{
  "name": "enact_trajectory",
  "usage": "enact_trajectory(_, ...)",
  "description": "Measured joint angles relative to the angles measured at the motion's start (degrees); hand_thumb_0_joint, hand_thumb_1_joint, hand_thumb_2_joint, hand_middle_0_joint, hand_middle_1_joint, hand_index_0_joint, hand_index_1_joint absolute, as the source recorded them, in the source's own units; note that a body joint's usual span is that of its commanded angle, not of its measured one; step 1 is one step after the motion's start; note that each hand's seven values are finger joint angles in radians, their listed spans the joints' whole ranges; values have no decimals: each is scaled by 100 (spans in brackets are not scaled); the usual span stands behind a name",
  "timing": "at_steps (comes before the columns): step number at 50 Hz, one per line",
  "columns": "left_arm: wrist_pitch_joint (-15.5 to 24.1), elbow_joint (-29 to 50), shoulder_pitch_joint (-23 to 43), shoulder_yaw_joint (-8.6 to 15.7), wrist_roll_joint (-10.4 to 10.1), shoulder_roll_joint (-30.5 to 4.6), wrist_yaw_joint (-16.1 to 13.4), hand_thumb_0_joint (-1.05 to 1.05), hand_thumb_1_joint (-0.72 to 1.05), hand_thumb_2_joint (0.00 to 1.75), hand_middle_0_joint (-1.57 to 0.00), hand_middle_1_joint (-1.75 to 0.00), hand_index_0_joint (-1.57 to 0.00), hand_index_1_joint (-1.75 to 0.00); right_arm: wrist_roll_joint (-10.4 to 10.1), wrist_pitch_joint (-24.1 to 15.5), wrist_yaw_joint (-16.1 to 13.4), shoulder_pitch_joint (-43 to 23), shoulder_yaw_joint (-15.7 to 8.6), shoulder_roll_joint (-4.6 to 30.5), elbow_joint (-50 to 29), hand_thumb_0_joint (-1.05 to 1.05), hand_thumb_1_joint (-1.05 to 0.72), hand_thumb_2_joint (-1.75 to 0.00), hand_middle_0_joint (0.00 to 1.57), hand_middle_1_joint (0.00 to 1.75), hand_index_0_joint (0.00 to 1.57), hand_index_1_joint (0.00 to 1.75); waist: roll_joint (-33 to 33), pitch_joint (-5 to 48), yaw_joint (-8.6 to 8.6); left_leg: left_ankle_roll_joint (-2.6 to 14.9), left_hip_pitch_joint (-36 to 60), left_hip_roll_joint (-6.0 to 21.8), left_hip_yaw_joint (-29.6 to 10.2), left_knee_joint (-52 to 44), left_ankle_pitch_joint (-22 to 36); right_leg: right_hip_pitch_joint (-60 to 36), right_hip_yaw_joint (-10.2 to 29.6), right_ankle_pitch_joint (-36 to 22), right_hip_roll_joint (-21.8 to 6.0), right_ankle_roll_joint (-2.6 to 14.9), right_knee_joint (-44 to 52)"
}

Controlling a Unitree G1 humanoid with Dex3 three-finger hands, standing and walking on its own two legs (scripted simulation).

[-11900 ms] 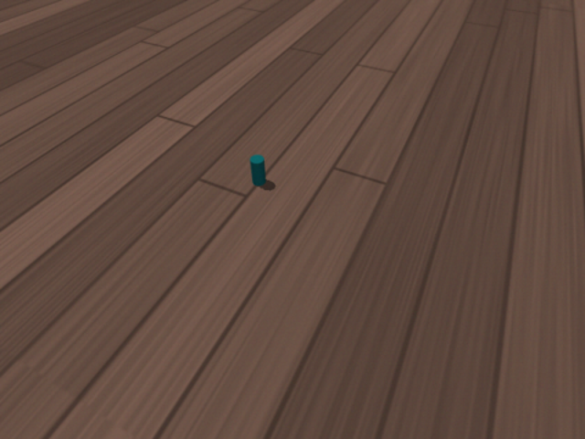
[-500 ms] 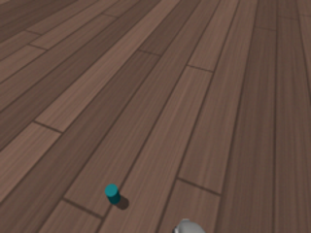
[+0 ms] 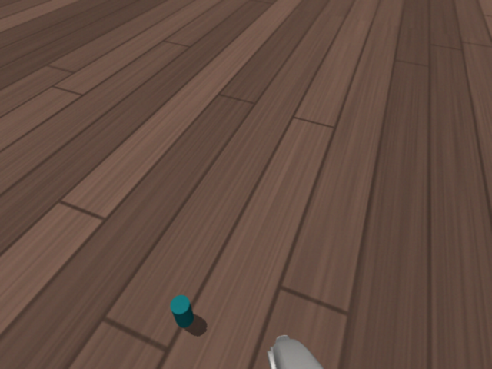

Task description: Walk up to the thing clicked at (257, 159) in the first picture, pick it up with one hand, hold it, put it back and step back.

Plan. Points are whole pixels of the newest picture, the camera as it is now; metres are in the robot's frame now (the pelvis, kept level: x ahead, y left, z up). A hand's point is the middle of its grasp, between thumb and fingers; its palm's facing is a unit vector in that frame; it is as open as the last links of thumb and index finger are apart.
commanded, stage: walk up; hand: left
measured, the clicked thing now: (182, 311) +0.50 +0.20 -0.71
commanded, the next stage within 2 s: stand in 1.26 s
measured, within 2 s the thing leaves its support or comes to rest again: neither
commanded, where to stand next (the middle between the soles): +0.15 +0.00 m, yaw -1 degrees
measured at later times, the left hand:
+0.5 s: hand out of the picture +0.19 +0.21 -0.14, palm faces -0.08 -0.91 -0.41, open 7.4 cm
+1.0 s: hand (111, 354) +0.23 +0.25 -0.17, palm faces -0.11 -0.92 -0.38, open 7.4 cm
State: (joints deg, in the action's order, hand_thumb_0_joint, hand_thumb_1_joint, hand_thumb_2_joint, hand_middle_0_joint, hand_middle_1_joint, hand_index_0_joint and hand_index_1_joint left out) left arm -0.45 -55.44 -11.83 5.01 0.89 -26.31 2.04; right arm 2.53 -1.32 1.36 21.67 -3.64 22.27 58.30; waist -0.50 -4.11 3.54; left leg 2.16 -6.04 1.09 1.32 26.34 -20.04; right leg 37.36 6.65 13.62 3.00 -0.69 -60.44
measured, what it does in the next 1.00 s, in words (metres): walks ahead: right foot, then left foot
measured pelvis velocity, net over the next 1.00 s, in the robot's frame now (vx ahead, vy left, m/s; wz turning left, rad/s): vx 0.14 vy -0.01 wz -0.06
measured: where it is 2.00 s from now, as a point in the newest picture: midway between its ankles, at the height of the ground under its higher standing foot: outside the picture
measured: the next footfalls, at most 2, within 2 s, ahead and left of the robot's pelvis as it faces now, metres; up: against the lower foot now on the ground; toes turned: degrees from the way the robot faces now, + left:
right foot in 0.22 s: +0.17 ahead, -0.16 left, +0.00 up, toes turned -4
left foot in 0.58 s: +0.26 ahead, +0.10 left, +0.00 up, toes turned -2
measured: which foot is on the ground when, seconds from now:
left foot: down 0.00-0.26, up 0.28-0.56, down 0.58-1.00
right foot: up 0.00-0.20, down 0.22-1.00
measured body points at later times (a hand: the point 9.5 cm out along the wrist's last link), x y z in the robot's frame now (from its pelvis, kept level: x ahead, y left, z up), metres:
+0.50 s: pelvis +0.11 -0.05 -0.01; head +0.13 -0.07 +0.44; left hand +0.19 +0.26 -0.11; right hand +0.18 -0.36 -0.14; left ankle +0.20 +0.11 -0.71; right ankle +0.14 -0.18 -0.74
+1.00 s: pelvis +0.14 -0.01 -0.02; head +0.17 -0.02 +0.43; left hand +0.23 +0.29 -0.14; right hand +0.23 -0.32 -0.14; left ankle +0.22 +0.11 -0.74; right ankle +0.13 -0.16 -0.74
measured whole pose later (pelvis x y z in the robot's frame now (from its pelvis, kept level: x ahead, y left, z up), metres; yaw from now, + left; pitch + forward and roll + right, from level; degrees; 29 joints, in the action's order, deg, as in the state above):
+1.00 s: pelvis +0.14 -0.01 -0.02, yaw -4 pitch -2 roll -1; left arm 1.6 -59.0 -8.9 -1.2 -0.1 -22.0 -0.6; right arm -0.2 1.1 1.6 4.2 -0.6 20.6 58.6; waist 1.2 -5.9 -0.2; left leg -0.4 -19.6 2.1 0.5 33.9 -12.0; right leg 13.2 0.7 18.0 -1.5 -2.0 -33.5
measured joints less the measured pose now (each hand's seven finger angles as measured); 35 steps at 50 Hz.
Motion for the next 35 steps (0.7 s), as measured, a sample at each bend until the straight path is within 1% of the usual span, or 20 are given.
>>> enact_trajectory(2, -12, -40, -237, 33, 1, -106, 61, 1, 91, 90, -20, -30, -20, -30, -2, -27, 6, 166, -40, 78, 27, 0, -90, -89, 21, 30, 21, 30, -23, 24, -26, 4, 209, 69, 37, -272, 207, -190, -102, -133, -88, -51, 326)
enact_trajectory(4, -35, -89, -408, 32, -12, -171, 101, 1, 91, 90, -20, -30, -20, -30, -14, -46, 16, 262, -70, 168, 6, 0, -90, -89, 20, 30, 20, 30, -60, 33, -41, -47, 354, 103, 87, -398, 322, -424, -132, -216, -197, -64, 747)
enact_trajectory(7, -39, -153, -554, -15, -35, -156, 136, 1, 91, 90, -20, -30, -20, -30, -36, -40, 43, 316, -98, 291, -105, 0, -90, -89, 20, 30, 20, 30, -98, 80, -66, -152, 490, 123, 183, -372, 151, -873, -247, -202, -406, -36, 1543)
enact_trajectory(10, 51, -154, -585, -100, -31, -45, 134, 1, 91, 90, -20, -30, -20, -30, -45, -7, 68, 269, -91, 389, -287, 0, -90, -89, 20, 30, 20, 30, -54, 119, -108, -253, 513, 185, 285, -58, -186, -1454, -524, 88, -551, 60, 2387)
enact_trajectory(11, 116, -130, -582, -122, -31, -10, 121, 1, 91, 90, -20, -30, -20, -30, -51, 7, 70, 244, -77, 407, -365, 0, -90, -89, 20, 30, 20, 30, -26, 121, -121, -270, 457, 228, 299, 194, -377, -1690, -611, 90, -544, 89, 2695)
enact_trajectory(12, 196, -106, -532, -129, -26, 66, 88, 1, 91, 90, -20, -30, -20, -30, -65, 26, 65, 187, -65, 436, -430, 0, -90, -89, 20, 30, 20, 30, 102, 59, -137, -210, 338, 358, 265, 615, -618, -1808, -689, -285, -443, 80, 2831)
enact_trajectory(13, 280, -58, -457, -133, -14, 158, 53, 1, 91, 90, -20, -30, -20, -30, -90, 58, 48, 101, -50, 440, -482, 0, -90, -89, 20, 30, 20, 30, 259, -45, -135, -83, 117, 496, 114, 1227, -718, -1835, -794, -301, -328, 81, 2705)
enact_trajectory(14, 358, 22, -412, -155, -20, 229, 27, 1, 91, 90, -20, -30, -20, -30, -119, 99, 37, 4, -22, 403, -523, 0, -90, -89, 20, 30, 20, 30, 305, -106, -169, 9, -180, 439, -122, 1931, -820, -1825, -824, -182, -292, 96, 2547)
enact_trajectory(15, 418, 108, -397, -190, -39, 302, 15, 1, 91, 90, -20, -30, -20, -30, -131, 136, 37, -106, 8, 363, -556, 0, -90, -89, 20, 30, 20, 30, 302, -130, -218, 54, -497, 283, -309, 2585, -916, -1837, -803, -89, -303, 123, 2476)
enact_trajectory(16, 463, 180, -389, -236, -70, 387, 10, 1, 91, 90, -20, -30, -20, -30, -151, 152, 43, -213, 28, 339, -593, 0, -90, -89, 20, 30, 20, 30, 320, -147, -252, 78, -803, 154, -429, 3095, -889, -1901, -790, -47, -323, 150, 2506)
enact_trajectory(18, 517, 306, -395, -333, -100, 546, -9, 1, 91, 90, -20, -30, -20, -30, -199, 130, 68, -389, 42, 321, -694, 0, -90, -89, 20, 30, 20, 30, 405, -167, -293, 88, -1325, 57, -514, 3544, -642, -2102, -794, -57, -359, 167, 2709)
enact_trajectory(21, 548, 441, -443, -433, -76, 645, -60, 0, 90, 90, -20, -30, -20, -30, -207, 74, 111, -581, 32, 277, -847, 0, -90, -89, 20, 30, 20, 30, 498, -150, -337, -26, -1885, 154, -446, 3293, -259, -2320, -801, -82, -395, 144, 2962)
enact_trajectory(25, 513, 536, -434, -472, -11, 558, -163, 0, 90, 90, -21, -30, -20, -30, -189, 123, 109, -800, 33, 151, -867, 0, -90, -89, 20, 30, 20, 30, 454, -166, -421, -162, -2051, 307, -227, 2166, 164, -2342, -750, 81, -444, 77, 2864)
enact_trajectory(27, 462, 542, -380, -481, -23, 479, -207, 0, 90, 90, -21, -30, -20, -30, -193, 153, 88, -898, 34, 96, -809, 0, -90, -89, 20, 30, 20, 30, 399, -194, -459, -169, -1922, 285, -170, 1674, 503, -2257, -709, 263, -476, 26, 2610)
enact_trajectory(29, 387, 543, -335, -492, -66, 401, -249, 0, 90, 90, -21, -30, -20, -30, -180, 152, 61, -956, 36, 74, -763, 0, -90, -89, 20, 30, 20, 30, 354, -190, -461, -124, -1653, 205, -136, 1183, 899, -2108, -667, 518, -507, -47, 2226)
enact_trajectory(30, 345, 533, -295, -492, -90, 361, -272, 0, 90, 90, -21, -30, -20, -30, -161, 142, 39, -989, 27, 57, -733, 0, -90, -89, 20, 30, 20, 30, 313, -190, -434, -238, -1568, 157, -143, 1070, 781, -2014, -653, 654, -545, -91, 2014)
enact_trajectory(31, 289, 508, -207, -477, -121, 317, -301, 0, 90, 90, -20, -30, -20, -30, -133, 142, 16, -1047, 25, 2, -699, 0, -90, -89, 20, 30, 20, 30, 201, -239, -427, -297, -1590, 84, -101, 1140, 687, -1933, -595, 745, -616, -75, 1833)
enact_trajectory(32, 238, 484, -119, -468, -162, 291, -336, 0, 90, 90, -20, -30, -20, -30, -140, 145, 8, -1096, 53, -35, -686, 0, -90, -89, 20, 30, 20, 30, 134, -292, -433, -304, -1624, 60, -68, 1232, 633, -1881, -523, 802, -614, 9, 1725)
enact_trajectory(34, 189, 409, 10, -464, -177, 246, -379, 0, 90, 90, -20, -30, -20, -30, -163, 172, 22, -1189, 113, -99, -668, 0, -90, -89, 20, 30, 20, 30, 79, -348, -414, -273, -1683, 78, -63, 1354, 571, -1844, -512, 1154, -522, 140, 1579)
enact_trajectory(35, 184, 362, 47, -459, -170, 220, -382, 0, 91, 90, -20, -30, -20, -30, -169, 194, 24, -1233, 143, -132, -660, 0, -90, -89, 20, 30, 20, 30, 50, -344, -400, -265, -1712, 86, -62, 1386, 553, -1863, -547, 1215, -485, 185, 1603)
